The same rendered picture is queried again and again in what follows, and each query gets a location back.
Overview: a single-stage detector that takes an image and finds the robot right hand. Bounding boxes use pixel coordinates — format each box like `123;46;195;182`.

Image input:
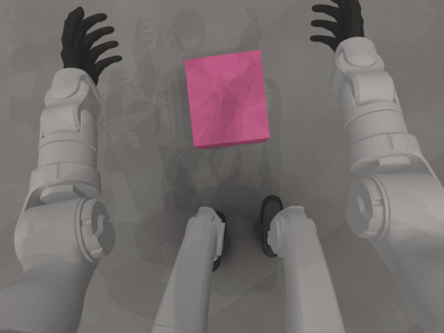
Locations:
310;0;364;52

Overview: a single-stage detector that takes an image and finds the right robot upper arm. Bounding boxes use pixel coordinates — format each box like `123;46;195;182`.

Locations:
345;173;444;333

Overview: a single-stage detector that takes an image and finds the robot left forearm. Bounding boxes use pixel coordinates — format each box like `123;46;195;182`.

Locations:
14;68;101;264

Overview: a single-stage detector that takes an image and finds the robot right forearm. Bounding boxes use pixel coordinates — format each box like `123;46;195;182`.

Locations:
329;37;444;189

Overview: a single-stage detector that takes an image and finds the right robot foot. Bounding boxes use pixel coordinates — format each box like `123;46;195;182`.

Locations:
261;196;283;257

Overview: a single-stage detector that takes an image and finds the left robot upper arm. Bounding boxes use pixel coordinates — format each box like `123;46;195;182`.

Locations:
0;197;115;333

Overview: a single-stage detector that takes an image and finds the robot left shin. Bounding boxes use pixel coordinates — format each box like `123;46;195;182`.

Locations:
186;207;220;261

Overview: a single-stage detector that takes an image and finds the robot left hand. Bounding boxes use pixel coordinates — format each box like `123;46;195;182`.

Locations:
60;6;122;86

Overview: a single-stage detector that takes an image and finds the carton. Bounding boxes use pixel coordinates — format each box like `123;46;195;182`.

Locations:
185;50;270;149

